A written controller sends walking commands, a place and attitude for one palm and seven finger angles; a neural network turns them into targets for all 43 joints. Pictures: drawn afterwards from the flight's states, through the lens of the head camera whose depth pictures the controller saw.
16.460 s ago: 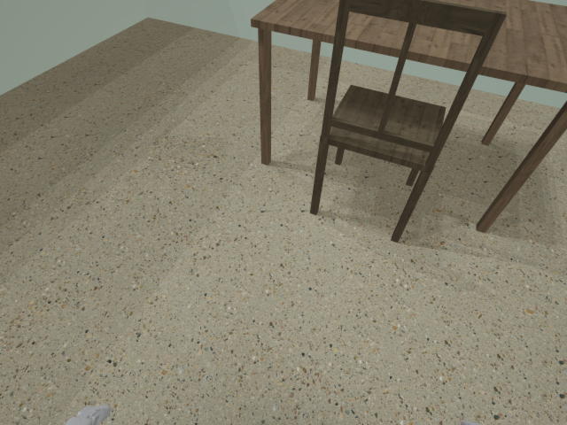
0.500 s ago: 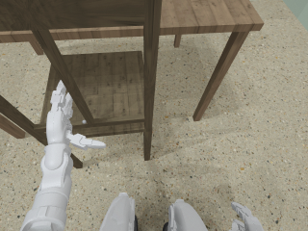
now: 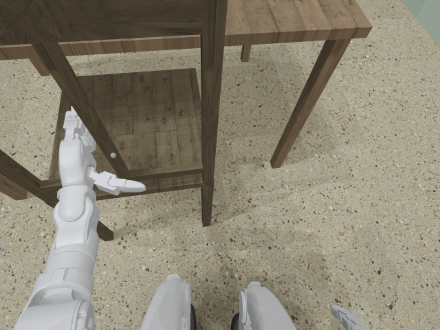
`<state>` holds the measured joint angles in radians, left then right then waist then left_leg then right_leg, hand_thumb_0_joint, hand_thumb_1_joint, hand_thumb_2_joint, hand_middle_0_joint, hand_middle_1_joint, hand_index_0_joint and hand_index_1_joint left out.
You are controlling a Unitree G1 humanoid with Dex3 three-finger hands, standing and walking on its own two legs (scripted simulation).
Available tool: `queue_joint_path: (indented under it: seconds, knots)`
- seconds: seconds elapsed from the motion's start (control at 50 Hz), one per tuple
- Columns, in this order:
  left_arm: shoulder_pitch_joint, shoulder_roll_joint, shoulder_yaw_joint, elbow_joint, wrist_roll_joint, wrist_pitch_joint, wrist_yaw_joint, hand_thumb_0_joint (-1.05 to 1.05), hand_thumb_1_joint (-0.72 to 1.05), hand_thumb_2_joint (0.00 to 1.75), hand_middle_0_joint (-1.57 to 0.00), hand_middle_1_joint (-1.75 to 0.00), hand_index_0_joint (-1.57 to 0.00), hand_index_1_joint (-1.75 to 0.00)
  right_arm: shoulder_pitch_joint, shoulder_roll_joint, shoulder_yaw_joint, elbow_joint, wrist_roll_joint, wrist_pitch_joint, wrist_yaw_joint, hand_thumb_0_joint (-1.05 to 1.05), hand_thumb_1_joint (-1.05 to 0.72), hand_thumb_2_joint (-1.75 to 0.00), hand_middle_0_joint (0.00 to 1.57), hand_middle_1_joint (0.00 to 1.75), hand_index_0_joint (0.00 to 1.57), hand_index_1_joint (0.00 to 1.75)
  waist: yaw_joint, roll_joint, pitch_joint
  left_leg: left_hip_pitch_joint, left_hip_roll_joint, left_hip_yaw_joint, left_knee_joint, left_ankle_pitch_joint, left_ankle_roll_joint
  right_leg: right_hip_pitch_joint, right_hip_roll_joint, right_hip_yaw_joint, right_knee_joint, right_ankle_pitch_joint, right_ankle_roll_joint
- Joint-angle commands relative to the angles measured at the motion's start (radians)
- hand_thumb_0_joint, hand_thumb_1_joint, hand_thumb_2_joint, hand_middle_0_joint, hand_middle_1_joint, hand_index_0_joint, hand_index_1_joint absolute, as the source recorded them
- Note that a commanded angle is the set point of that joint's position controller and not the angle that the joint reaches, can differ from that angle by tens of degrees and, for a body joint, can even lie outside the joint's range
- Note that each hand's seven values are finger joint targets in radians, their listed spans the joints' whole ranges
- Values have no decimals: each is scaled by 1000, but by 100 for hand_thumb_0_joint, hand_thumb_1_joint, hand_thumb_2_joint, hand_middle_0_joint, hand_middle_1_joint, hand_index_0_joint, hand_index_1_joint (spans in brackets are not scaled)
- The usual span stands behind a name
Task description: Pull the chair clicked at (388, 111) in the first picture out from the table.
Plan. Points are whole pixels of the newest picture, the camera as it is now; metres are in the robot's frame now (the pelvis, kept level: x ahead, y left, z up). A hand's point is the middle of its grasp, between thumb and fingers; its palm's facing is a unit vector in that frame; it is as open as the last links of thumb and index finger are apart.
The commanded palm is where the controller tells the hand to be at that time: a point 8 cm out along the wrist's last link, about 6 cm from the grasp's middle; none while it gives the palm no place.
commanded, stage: push the fingers through the gap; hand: left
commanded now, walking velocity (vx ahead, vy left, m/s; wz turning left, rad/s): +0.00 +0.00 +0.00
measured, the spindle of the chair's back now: (97, 129) +0.45 +0.22 +0.06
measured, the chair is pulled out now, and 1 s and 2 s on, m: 0.00 0.00 0.03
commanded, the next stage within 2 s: hook a spindle and tug to test in 0.30 s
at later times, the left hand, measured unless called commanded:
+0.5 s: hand (114, 159) +0.41 +0.19 +0.02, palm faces +0.17 -0.99 -0.03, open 16.8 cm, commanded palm +0.38 +0.23 +0.02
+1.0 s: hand (116, 155) +0.42 +0.19 +0.02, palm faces +0.18 -0.98 -0.03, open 11.0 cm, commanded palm +0.38 +0.23 +0.02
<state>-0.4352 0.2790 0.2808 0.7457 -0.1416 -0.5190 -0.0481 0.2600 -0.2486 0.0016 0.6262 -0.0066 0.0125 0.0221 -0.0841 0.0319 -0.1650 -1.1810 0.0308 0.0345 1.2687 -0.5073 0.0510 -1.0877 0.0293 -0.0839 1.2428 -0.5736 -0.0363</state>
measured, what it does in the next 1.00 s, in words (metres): stands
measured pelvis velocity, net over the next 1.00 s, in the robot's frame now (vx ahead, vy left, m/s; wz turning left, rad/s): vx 0.00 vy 0.00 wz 0.00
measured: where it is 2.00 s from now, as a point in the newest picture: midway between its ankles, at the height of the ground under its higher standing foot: outside the picture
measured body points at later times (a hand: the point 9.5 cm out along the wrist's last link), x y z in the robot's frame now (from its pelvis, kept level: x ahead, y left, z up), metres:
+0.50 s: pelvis +0.00 +0.00 +0.00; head +0.12 +0.02 +0.43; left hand +0.39 +0.24 +0.03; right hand +0.11 -0.26 -0.12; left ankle +0.04 +0.09 -0.62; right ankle +0.01 -0.10 -0.62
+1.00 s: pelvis +0.00 +0.00 +0.00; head +0.12 +0.01 +0.43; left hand +0.40 +0.24 +0.02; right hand +0.09 -0.26 -0.12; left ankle +0.04 +0.09 -0.62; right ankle +0.01 -0.10 -0.62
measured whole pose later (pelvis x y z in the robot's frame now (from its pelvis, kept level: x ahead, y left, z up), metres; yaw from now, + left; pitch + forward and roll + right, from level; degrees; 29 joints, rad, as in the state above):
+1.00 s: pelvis +0.00 +0.00 +0.00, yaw +0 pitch +24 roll -3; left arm -0.45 0.27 0.28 0.77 -0.14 -0.53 -0.03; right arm 0.25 -0.25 0.00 0.63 -0.01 0.03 0.02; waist -0.09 0.03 -0.16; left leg -1.19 0.03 0.03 1.27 -0.51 0.05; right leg -1.09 0.03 -0.09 1.25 -0.57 -0.04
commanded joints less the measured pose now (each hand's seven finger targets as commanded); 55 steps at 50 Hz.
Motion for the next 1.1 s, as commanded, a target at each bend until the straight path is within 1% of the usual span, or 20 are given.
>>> queue_joint_path:
  seconds: [0.0,0.06,0.1,0.14,0.2,0.22,0.24,0.32,0.38,0.44,0.48,0.56,0.6,0.62,0.68,0.74,0.88,0.94,1.0,1.08]
  knots:
    - [-258,167,33,-172,-13,-57,-1,0,-50,30,-6,-8,-6,-8,78,-170,-58,-86,1,-19,-13,0,-90,-90,20,30,20,30,-5,17,-407,384,-7,-95,-148,289,-30,137,10,60,-174,293,9]
    - [-288,195,54,-217,-11,-79,3,0,-50,30,-6,-8,-6,-8,74,-168,-59,-85,-2,-21,-16,0,-90,-90,20,30,20,30,4,65,-440,415,-6,-96,-146,299,-34,129,9,62,-166,293,6]
    - [-269,197,57,-232,-11,-91,5,0,-50,30,-6,-8,-6,-8,71,-165,-58,-88,-3,-22,-16,0,-90,-90,20,30,20,30,9,57,-447,418,-7,-93,-148,308,-34,149,11,64,-168,304,5]
    - [-251,157,21,-244,-5,-97,5,0,-50,30,-6,-8,-6,-8,73,-161,-58,-90,-3,-23,-12,0,-90,-90,20,30,20,30,7,88,-461,464,-2,-104,-153,346,-39,119,13,54,-158,314,3]
    - [-236,149,14,-216,-7,-87,7,0,-50,30,-6,-8,-6,-8,66,-166,-60,-85,-2,-19,-12,0,-90,-90,20,30,20,30,-2,50,-420,429,-4,-101,-155,298,-37,118,13,56,-172,286,6]
    - [-276,130,-8,-217,-6,-87,5,0,-50,30,-6,-8,-6,-8,68,-166,-59,-82,0,-21,-13,0,-90,-90,20,30,20,30,-19,50,-406,432,-2,-107,-153,292,-35,95,13,52,-169,277,6]
    - [-264,147,13,-213,-7,-87,6,0,-50,30,-6,-8,-6,-8,67,-168,-61,-80,-1,-20,-15,0,-90,-90,20,30,20,30,-5,46,-412,426,-4,-105,-154,280,-36,103,11,54,-171,267,6]
    - [-303,167,23,-192,-2,-90,11,0,-50,30,-6,-8,-6,-8,63,-170,-57,-81,-1,-18,-19,0,-90,-90,20,30,20,30,-10,43,-395,412,-5,-107,-154,255,-34,93,11,54,-171,244,4]
    - [-292,179,37,-198,-3,-98,11,0,-50,30,-6,-8,-6,-8,60,-167,-56,-83,-4,-19,-20,0,-90,-90,20,30,20,30,2,48,-432,418,-8,-102,-149,274,-35,119,10,60,-169,265,5]
    - [-307,136,-5,-188,1,-98,6,0,-50,30,-11,-24,-11,-24,57,-163,-55,-84,-3,-20,-17,0,-90,-90,20,30,20,30,-8,73,-421,437,-6,-109,-149,276,-36,85,11,55,-167,256,4]
    - [-316,162,16,-173,2,-91,9,0,-50,30,-15,-35,-15,-35,61,-167,-55,-80,-4,-17,-18,0,-90,-90,20,30,20,30,-7,53,-423,413,-8,-105,-145,262,-34,101,10,60,-169,254,6]
    - [-344,159,14,-175,-2,-83,8,0,-50,30,-22,-57,-22,-57,61,-165,-55,-82,-3,-15,-18,0,-90,-90,20,30,20,30,-12,53,-432,411,-9,-102,-139,270,-31,106,8,62,-169,265,7]
    - [-307,152,13,-187,-1,-83,10,0,-50,30,-25,-68,-25,-68,62,-163,-55,-93,-3,-14,-16,0,-90,-90,20,30,20,30,2,58,-447,419,-9,-102,-145,282,-34,121,9,60,-167,274,5]
    - [-320,140,4,-190,-5,-83,11,0,-50,30,-27,-74,-27,-74,63,-162,-56,-90,-3,-17,-15,0,-90,-90,20,30,20,30,-8,62,-453,430,-8,-103,-141,296,-32,111,11,58,-164,284,5]
    - [-317,163,17,-179,0,-81,13,0,-50,30,-32,-90,-32,-90,65,-161,-52,-88,-3,-13,-15,0,-90,-90,20,30,20,30,-8,35,-430,386,-10,-96,-139,276,-29,136,10,66,-168,284,9]
    - [-303,181,40,-179,1,-84,17,0,-33,37,-38,-107,-38,-107,66,-161,-54,-87,-4,-13,-16,0,-90,-90,20,30,20,30,1,48,-437,379,-12,-90,-136,275,-29,144,9,72,-167,288,8]
    - [-319,157,17,-182,-2,-83,15,0,6,54,-50,-145,-50,-145,73,-160,-57,-78,-4,-16,-15,0,-90,-90,20,30,20,30,-11,40,-445,388,-11,-88,-132,280,-27,145,11,71,-172,297,11]
    - [-320,149,4,-193,3,-84,12,0,23,61,-50,-145,-50,-145,77,-161,-57,-77,-5,-16,-15,0,-90,-90,20,30,20,30,-9,67,-458,417,-8,-94,-136,311,-30,132,11,66,-165,312,7]
    - [-305,151,4,-196,-2,-79,11,0,40,68,-50,-145,-50,-145,75,-162,-59,-78,-3,-14,-14,0,-90,-90,20,30,20,30,-11,39,-446,403,-9,-91,-136,306,-28,149,11,69,-173,317,9]
    - [-271,136,-7,-219,-3,-84,13,0,62,78,-50,-145,-50,-145,73,-161,-61,-81,-3,-13,-10,0,-90,-90,20,30,20,30,-5,58,-457,434,-7,-94,-140,333,-33,141,14,62,-168,331,7]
